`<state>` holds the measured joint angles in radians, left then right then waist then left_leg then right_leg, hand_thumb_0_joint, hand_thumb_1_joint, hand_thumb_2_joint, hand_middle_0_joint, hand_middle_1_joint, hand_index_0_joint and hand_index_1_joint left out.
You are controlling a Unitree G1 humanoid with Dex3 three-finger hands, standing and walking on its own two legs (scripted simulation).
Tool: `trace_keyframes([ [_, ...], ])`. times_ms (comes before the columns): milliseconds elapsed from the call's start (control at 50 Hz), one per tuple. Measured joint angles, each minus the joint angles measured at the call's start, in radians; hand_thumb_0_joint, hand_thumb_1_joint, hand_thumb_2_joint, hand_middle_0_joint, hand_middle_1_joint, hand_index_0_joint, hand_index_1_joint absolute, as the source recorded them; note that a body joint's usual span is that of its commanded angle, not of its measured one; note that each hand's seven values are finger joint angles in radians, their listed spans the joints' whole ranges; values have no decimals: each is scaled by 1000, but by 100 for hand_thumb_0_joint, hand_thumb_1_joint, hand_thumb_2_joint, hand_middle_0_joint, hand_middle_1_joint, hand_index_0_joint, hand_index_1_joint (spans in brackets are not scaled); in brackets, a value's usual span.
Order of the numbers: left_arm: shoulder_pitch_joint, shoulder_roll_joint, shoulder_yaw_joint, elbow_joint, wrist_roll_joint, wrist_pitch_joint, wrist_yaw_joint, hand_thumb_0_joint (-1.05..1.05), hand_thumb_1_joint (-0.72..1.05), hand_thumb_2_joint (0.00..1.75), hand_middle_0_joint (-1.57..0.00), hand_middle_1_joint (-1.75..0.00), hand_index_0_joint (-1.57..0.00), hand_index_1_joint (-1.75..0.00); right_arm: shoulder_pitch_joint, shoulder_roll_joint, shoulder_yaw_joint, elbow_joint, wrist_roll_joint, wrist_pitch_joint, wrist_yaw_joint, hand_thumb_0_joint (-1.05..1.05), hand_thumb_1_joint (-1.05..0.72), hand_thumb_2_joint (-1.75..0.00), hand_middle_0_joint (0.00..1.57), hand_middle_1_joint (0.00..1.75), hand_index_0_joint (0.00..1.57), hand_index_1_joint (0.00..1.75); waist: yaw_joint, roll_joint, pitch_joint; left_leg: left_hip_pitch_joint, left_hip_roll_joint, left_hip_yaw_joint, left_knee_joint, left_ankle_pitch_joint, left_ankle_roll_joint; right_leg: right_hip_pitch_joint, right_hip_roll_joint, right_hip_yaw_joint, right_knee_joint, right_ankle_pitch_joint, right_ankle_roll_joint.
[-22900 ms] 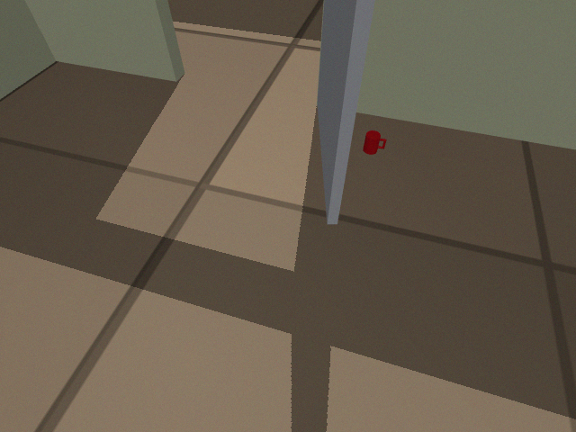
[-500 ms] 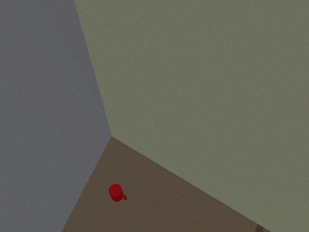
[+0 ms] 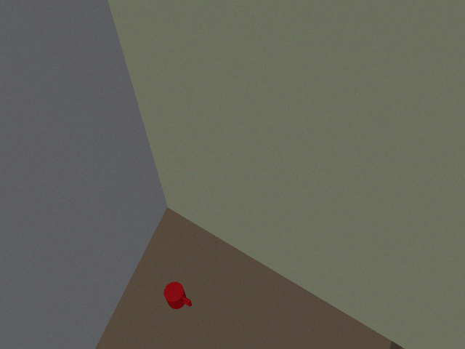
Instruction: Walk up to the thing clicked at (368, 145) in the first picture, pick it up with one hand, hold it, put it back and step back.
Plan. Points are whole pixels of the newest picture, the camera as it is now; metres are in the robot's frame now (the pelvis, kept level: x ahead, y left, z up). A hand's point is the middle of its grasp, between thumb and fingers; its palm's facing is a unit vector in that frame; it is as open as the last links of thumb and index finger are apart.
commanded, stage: walk up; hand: left
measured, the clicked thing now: (179, 297) +0.42 +0.21 -0.73
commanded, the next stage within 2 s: none
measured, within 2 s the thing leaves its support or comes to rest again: neither
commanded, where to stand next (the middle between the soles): +0.04 -0.01 m, yaw -1 degrees
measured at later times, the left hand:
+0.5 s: hand out of the picture +0.08 +0.27 -0.16, palm faces -0.04 -0.92 -0.40, open 7.3 cm
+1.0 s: hand out of the picture +0.11 +0.27 -0.15, palm faces -0.03 -0.94 -0.34, open 7.3 cm
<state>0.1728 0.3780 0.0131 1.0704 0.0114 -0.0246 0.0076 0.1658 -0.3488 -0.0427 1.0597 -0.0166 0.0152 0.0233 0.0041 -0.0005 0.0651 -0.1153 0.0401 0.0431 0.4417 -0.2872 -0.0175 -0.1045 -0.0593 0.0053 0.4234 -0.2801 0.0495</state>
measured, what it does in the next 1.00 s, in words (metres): steps on the spot: right foot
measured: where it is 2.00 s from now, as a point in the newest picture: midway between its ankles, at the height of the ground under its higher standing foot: outside the picture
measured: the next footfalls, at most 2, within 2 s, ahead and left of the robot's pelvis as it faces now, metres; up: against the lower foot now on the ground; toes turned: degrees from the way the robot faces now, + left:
right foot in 0.78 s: +0.10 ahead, -0.10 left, +0.00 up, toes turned -2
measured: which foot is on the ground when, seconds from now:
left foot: down 0.00-1.00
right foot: down 0.00-0.56, up 0.58-0.76, down 0.78-1.00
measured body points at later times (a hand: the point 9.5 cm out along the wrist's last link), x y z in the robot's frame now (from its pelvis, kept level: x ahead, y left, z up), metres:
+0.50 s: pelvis +0.01 +0.01 -0.01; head +0.03 +0.00 +0.44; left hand +0.08 +0.32 -0.13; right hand +0.10 -0.31 -0.14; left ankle -0.03 +0.13 -0.74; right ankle -0.03 -0.15 -0.74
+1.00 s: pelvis +0.02 +0.02 -0.01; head +0.04 +0.02 +0.44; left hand +0.11 +0.32 -0.13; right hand +0.07 -0.28 -0.14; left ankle +0.01 +0.15 -0.74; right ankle +0.06 -0.10 -0.74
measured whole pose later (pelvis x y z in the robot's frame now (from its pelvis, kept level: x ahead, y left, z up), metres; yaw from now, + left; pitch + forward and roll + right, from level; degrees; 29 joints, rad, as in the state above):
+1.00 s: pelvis +0.02 +0.02 -0.01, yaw +0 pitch -4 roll -1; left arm 0.16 0.34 0.03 0.95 0.03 -0.01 -0.02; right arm 0.24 -0.36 -0.04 0.98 -0.02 -0.02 0.01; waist 0.01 0.02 0.10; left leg -0.19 0.02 -0.02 0.58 -0.42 0.02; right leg -0.24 -0.01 -0.04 0.52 -0.22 -0.02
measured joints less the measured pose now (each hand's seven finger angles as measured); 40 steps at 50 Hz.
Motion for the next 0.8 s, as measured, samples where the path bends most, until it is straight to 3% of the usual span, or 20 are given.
trace_keyframes([
  [400, -18, 5, -5, -72, 0, -2, 13, 0, 91, 90, -20, -30, -21, -30, -49, -11, -21, -75, 8, 16, -1, 1, -91, -90, 21, 30, 20, 30, 0, 9, 22, -30, 8, 8, 129, -85, 0, -40, 4, 12, 139, -87, -5],
  [460, -5, 0, -6, -82, 3, -10, 12, 0, 91, 90, -20, -30, -21, -30, -47, -21, -23, -80, 7, 24, 0, 1, -91, -90, 21, 30, 20, 30, -3, 19, 24, -58, 9, -5, 177, -92, 18, -43, 6, 4, 143, -89, -6],
  [520, 17, -4, -6, -96, 14, -11, 9, 0, 90, 90, -20, -30, -21, -30, -43, -34, -26, -84, 3, 27, 4, 1, -91, -90, 21, 30, 20, 30, 2, 21, 29, -82, -15, -25, 205, -179, 41, -49, -4, 5, 151, -93, -5],
  [540, 24, -1, -5, -98, 16, -7, 8, 0, 90, 90, -20, -30, -21, -30, -41, -33, -27, -85, 2, 22, 6, 1, -91, -90, 21, 30, 20, 30, 5, 12, 33, -73, -24, -20, 182, -119, 39, -51, -12, 13, 158, -97, -2],
  [580, 30, 8, -1, -90, 10, 10, 7, 0, 90, 90, -20, -30, -21, -30, -30, -23, -29, -87, -4, -3, 8, 1, -91, -90, 21, 30, 20, 30, 13, -10, 40, -52, -38, 1, 142, -57, 33, -88, -19, 37, 238, -118, -28],
  [620, 24, 11, 3, -80, 5, 28, 11, 0, 90, 90, -20, -30, -21, -30, -6, -11, -27, -94, -5, -23, 8, 1, -91, -90, 21, 30, 20, 30, 9, -9, 46, -34, -31, 0, 116, -63, 36, -137, 22, 47, 355, -214, -55],
  [660, 17, 15, 9, -83, -4, 29, 10, 1, 91, 90, -20, -30, -21, -30, 20, -1, -21, -98, -4, -31, 3, 1, -91, -90, 21, 30, 20, 30, 6, -10, 60, -11, -25, -4, 79, -48, 36, -170, 53, 39, 399, -244, -74],
  [740, 5, 14, 13, -101, -8, 16, -1, 1, 91, 90, -20, -30, -21, -30, 46, -1, -11, -97, -2, -21, -12, 1, -90, -90, 21, 30, 20, 30, 1, -7, 88, 9, -24, -2, 57, -38, 32, -179, 55, -15, 255, -145, -83],
  [800, -4, 6, 20, -91, 2, 14, -3, 0, 91, 90, -20, -30, -21, -30, 45, -7, -5, -92, 13, -4, -20, 1, -90, -90, 21, 30, 20, 30, -6, 0, 101, -2, -24, 2, 122, -78, 22, -141, 58, -29, 116, 82, -85],
])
